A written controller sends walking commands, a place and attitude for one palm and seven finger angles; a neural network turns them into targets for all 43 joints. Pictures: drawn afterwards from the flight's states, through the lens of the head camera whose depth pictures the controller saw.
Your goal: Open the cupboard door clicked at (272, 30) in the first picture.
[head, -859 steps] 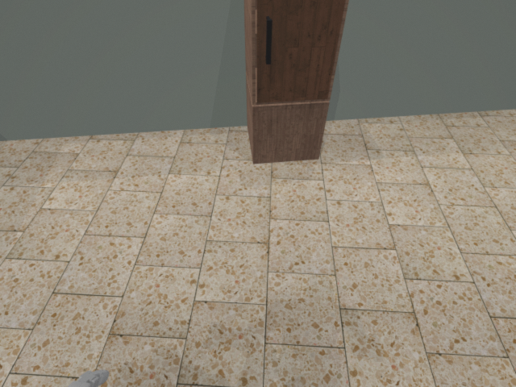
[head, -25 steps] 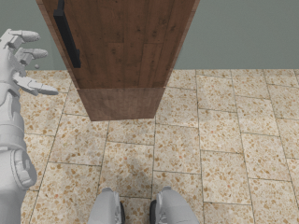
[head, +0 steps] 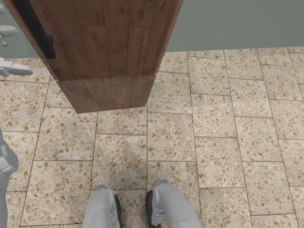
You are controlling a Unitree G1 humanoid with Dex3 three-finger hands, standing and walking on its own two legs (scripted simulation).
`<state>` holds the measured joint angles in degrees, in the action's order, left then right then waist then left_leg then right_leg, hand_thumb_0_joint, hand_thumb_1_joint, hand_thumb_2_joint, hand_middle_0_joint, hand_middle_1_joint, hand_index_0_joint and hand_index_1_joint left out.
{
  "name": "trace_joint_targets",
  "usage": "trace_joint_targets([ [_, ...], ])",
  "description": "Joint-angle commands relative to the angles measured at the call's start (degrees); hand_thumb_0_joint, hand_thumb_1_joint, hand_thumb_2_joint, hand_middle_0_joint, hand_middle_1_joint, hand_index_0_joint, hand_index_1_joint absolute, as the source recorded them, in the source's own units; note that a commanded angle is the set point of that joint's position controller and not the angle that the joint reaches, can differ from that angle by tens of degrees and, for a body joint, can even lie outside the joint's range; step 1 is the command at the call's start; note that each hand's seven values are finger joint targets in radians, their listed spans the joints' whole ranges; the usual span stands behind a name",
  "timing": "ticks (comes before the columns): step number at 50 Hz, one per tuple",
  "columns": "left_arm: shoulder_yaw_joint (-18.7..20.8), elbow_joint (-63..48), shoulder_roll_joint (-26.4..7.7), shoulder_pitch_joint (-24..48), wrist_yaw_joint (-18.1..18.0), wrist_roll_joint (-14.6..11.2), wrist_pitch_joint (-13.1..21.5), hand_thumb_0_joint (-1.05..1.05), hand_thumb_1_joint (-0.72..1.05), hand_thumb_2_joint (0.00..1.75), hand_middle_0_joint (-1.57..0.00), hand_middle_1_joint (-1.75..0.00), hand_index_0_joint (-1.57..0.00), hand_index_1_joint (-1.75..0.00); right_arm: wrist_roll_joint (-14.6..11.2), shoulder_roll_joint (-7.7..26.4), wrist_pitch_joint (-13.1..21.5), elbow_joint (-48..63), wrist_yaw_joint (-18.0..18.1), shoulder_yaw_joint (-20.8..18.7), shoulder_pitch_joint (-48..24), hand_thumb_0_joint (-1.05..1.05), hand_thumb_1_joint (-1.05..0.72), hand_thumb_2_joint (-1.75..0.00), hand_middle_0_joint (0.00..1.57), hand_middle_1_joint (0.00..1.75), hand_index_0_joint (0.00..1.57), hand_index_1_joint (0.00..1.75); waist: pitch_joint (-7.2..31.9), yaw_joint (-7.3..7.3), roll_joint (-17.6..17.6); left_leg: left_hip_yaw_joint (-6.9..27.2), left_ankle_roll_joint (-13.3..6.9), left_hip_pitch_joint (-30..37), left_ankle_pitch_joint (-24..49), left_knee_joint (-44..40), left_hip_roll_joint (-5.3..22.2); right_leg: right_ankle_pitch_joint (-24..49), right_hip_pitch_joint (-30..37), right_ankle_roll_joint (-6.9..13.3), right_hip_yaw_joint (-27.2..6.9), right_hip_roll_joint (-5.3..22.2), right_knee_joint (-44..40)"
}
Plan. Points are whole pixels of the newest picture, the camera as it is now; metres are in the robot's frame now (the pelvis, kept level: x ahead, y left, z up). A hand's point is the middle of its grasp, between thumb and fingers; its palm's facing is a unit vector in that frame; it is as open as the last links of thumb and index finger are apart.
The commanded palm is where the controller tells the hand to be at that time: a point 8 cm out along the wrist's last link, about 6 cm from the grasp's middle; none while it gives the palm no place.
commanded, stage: move the hooked fingers beside the handle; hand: left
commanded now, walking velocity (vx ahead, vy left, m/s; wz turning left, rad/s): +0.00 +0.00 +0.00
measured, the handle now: (37, 22) +0.58 +0.20 +0.07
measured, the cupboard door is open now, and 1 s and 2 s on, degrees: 0 0 0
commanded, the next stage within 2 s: slide the fingers in behind the handle in 0.56 s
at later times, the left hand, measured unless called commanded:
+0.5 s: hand (0, 48) +0.52 +0.27 +0.06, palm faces +0.07 -1.00 -0.02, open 14.0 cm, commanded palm +0.51 +0.29 +0.06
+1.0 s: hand (18, 48) +0.52 +0.24 +0.06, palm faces +0.05 -1.00 -0.02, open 14.0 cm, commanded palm +0.50 +0.26 +0.06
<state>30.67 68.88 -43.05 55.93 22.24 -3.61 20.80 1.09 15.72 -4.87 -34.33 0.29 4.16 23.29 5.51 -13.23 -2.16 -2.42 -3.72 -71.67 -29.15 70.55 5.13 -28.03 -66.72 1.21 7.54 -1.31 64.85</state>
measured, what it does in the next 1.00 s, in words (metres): stands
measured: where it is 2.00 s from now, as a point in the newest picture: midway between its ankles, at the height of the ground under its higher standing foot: (135, 221)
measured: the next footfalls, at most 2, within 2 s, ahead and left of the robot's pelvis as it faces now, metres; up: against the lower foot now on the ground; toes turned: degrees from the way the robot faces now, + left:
none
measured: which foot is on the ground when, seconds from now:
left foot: down 0.00-1.00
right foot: down 0.00-1.00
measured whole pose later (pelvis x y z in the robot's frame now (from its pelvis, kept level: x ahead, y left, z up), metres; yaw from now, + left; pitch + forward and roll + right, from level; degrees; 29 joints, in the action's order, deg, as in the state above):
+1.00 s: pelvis -0.01 +0.00 +0.00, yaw +1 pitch +28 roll -6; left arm 26.0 68.4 -36.0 54.1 17.2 -4.0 23.4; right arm 1.2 15.3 -5.2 -35.0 -0.5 3.3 22.6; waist 6.6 -12.4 -2.2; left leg -2.5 -3.9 -68.9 -28.4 69.4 4.4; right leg -27.6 -64.1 1.0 7.3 -0.9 64.1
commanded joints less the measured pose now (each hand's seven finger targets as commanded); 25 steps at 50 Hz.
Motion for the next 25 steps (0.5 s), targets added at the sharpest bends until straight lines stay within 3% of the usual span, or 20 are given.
trace_joint_targets([
  [1, 2.0, -15.4, -17.0, 24.2, -0.1, -2.5, 4.5, 0.00, -0.50, 0.30, -0.30, -1.20, -0.30, -1.20, 0.1, 12.4, 0.6, 0.9, 0.8, -4.8, 11.9, 0.00, -0.90, -0.90, 0.20, 0.30, 0.20, 0.30, 35.8, 0.81, -12.9, 9.0, 1.4, 35.5, 31.6, -6.1, -1.2, 19.9, 10.8, -0.3, -4.5, -2.2, -6.3],
  [2, 3.2, -15.3, -18.6, 23.6, -0.3, -2.3, 4.5, 0.00, -0.50, 0.30, -0.30, -1.20, -0.30, -1.20, 0.1, 12.6, 0.6, 0.7, 0.8, -4.9, 12.2, 0.00, -0.90, -0.90, 0.20, 0.30, 0.20, 0.30, 35.8, 1.27, -13.0, 9.1, 1.6, 36.0, 31.6, -6.5, -1.1, 19.4, 11.1, -0.3, -4.3, -2.2, -6.5],
  [6, 1.6, -14.7, -16.3, 21.5, -0.5, -1.9, 4.4, 0.00, -0.50, 0.30, -0.30, -1.20, -0.30, -1.20, 0.0, 12.2, 0.5, 0.4, 0.7, -4.9, 11.9, 0.00, -0.90, -0.90, 0.20, 0.30, 0.20, 0.30, 34.1, 1.40, -13.7, 8.9, 1.6, 37.5, 32.6, -7.0, -1.2, 19.5, 10.7, -0.1, -4.2, -2.2, -7.1],
  [8, -0.8, -13.4, -13.1, 20.2, -0.2, -2.0, 3.8, 0.00, -0.50, 0.30, -0.30, -1.20, -0.30, -1.20, 0.0, 11.9, 0.4, 0.2, 0.4, -5.0, 11.5, 0.00, -0.90, -0.90, 0.20, 0.30, 0.20, 0.30, 32.3, 1.19, -14.7, 8.9, 1.8, 38.4, 32.8, -7.3, -1.1, 19.0, 9.2, -0.1, -3.9, -2.2, -7.7],
  [10, -1.0, -10.9, -12.6, 17.8, 0.1, -2.3, 3.2, 0.00, -0.50, 0.30, -0.30, -1.20, -0.30, -1.20, -0.1, 12.2, 0.1, 0.5, 0.5, -5.0, 11.4, 0.00, -0.90, -0.90, 0.20, 0.30, 0.20, 0.30, 29.7, 1.21, -11.9, 8.8, 1.7, 36.6, 31.0, -7.8, -1.2, 17.8, 9.3, -0.1, -3.7, -2.2, -8.1],
  [14, -2.5, -9.3, -10.2, 18.7, 0.4, -3.1, 3.3, 0.00, -0.50, 0.30, -0.30, -1.20, -0.30, -1.20, -0.3, 12.2, 0.1, 1.0, 0.7, -4.9, 10.5, 0.00, -0.90, -0.90, 0.20, 0.30, 0.20, 0.30, 27.3, 0.28, -10.1, 8.5, 1.5, 34.2, 28.6, -7.7, -1.4, 16.9, 8.4, -0.2, -3.8, -2.2, -8.1],
  [15, -1.9, -9.1, -11.3, 19.1, 0.2, -3.1, 3.6, 0.00, -0.50, 0.30, -0.30, -1.20, -0.30, -1.20, -0.3, 12.3, 0.2, 1.1, 0.8, -4.8, 10.3, 0.00, -0.90, -0.90, 0.20, 0.30, 0.20, 0.30, 26.9, 0.45, -9.4, 8.2, 1.4, 32.6, 27.1, -7.5, -1.6, 16.4, 9.0, -0.2, -4.0, -2.1, -8.0],
  [17, -1.8, -11.2, -12.1, 22.8, -0.3, -2.9, 5.1, 0.00, -0.50, 0.30, -0.30, -1.20, -0.30, -1.20, -0.1, 12.4, 0.4, 1.0, 1.0, -4.9, 10.1, 0.00, -0.90, -0.90, 0.20, 0.30, 0.20, 0.30, 28.9, -0.07, -11.0, 8.5, 1.5, 33.9, 27.4, -6.9, -1.5, 16.0, 7.8, -0.1, -4.2, -2.1, -7.3],
  [19, 0.6, -13.2, -15.0, 22.7, -1.0, -2.6, 6.6, 0.00, -0.50, 0.30, -0.30, -1.20, -0.30, -1.20, 0.1, 12.5, 0.6, 1.1, 0.9, -5.0, 10.2, 0.00, -0.90, -0.90, 0.20, 0.30, 0.20, 0.30, 31.7, 1.29, -12.8, 9.0, 1.9, 35.9, 29.4, -6.9, -1.5, 16.3, 8.6, 0.2, -4.2, -2.0, -6.7],
  [20, -1.1, -14.3, -12.8, 23.0, -1.1, -2.5, 7.1, 0.00, -0.50, 0.30, -0.30, -1.20, -0.30, -1.20, 0.1, 12.2, 0.6, 1.0, 0.7, -5.0, 10.0, 0.00, -0.90, -0.90, 0.20, 0.30, 0.20, 0.30, 33.3, 0.88, -13.5, 9.2, 2.0, 37.7, 30.8, -6.8, -1.4, 16.8, 8.0, 0.2, -4.1, -2.0, -6.5],
  [22, 0.1, -15.8, -14.0, 22.9, -1.4, -2.1, 7.8, 0.00, -0.50, 0.30, -0.30, -1.20, -0.30, -1.20, 0.3, 12.3, 0.4, 0.7, 0.6, -5.3, 10.2, 0.00, -0.90, -0.90, 0.20, 0.30, 0.20, 0.30, 35.6, 1.64, -16.1, 10.3, 2.7, 42.1, 34.9, -6.7, -0.9, 16.9, 6.3, 0.3, -3.8, -1.9, -6.1],
  [24, -1.6, -14.4, -11.4, 22.6, -1.3, -2.3, 7.1, 0.00, -0.50, 0.30, -0.30, -1.20, -0.30, -1.20, 0.1, 12.0, 0.2, 0.5, 0.4, -5.2, 9.7, 0.00, -0.90, -0.90, 0.20, 0.30, 0.20, 0.30, 34.1, 1.24, -15.8, 10.3, 2.6, 41.7, 33.0, -6.9, -0.9, 15.9, 5.8, 0.2, -3.7, -2.0, -6.6],
  [25, -1.3, -13.9, -11.8, 22.9, -1.3, -2.5, 6.5, 0.00, -0.50, 0.30, -0.30, -1.20, -0.30, -1.20, 0.1, 12.2, 0.1, 0.4, 0.4, -5.1, 9.8, 0.00, -0.90, -0.90, 0.20, 0.30, 0.20, 0.30, 33.0, 0.88, -14.7, 10.2, 2.5, 40.5, 31.6, -7.1, -1.0, 15.8, 6.4, 0.1, -3.6, -1.9, -6.9],
])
